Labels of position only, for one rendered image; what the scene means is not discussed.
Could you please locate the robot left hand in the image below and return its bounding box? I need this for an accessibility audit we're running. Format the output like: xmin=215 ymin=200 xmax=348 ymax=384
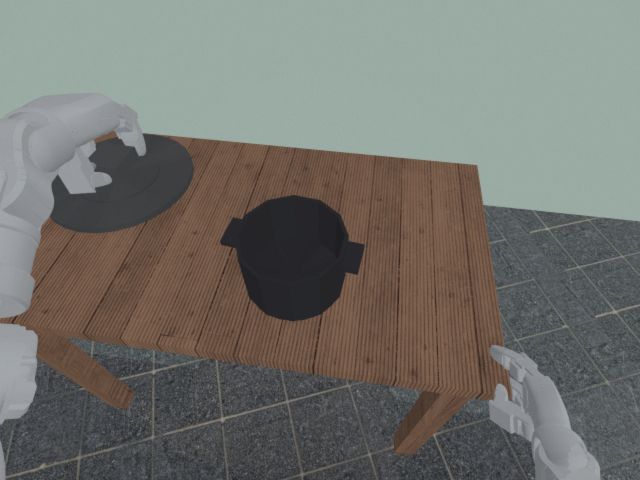
xmin=22 ymin=93 xmax=146 ymax=194

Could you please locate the table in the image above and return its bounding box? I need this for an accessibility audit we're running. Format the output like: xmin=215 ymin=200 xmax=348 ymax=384
xmin=0 ymin=131 xmax=512 ymax=456

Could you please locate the left robot forearm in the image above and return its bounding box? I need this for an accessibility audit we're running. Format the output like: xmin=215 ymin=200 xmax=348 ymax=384
xmin=0 ymin=107 xmax=76 ymax=318

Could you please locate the knob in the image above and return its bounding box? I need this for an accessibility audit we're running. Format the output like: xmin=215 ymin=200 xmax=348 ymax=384
xmin=88 ymin=143 xmax=140 ymax=181

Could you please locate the robot right hand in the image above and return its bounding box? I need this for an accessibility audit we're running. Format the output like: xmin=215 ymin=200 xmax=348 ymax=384
xmin=489 ymin=345 xmax=571 ymax=443

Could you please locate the pot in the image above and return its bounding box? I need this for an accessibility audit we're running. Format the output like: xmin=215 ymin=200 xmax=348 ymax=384
xmin=220 ymin=195 xmax=365 ymax=321

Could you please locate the right robot forearm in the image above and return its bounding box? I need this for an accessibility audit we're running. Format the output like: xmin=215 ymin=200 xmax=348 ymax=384
xmin=531 ymin=425 xmax=601 ymax=480

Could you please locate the lid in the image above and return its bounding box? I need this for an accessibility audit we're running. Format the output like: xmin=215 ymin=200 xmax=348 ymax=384
xmin=50 ymin=134 xmax=194 ymax=233

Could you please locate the left robot upper arm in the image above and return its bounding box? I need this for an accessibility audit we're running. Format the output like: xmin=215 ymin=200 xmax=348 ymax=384
xmin=0 ymin=323 xmax=38 ymax=480

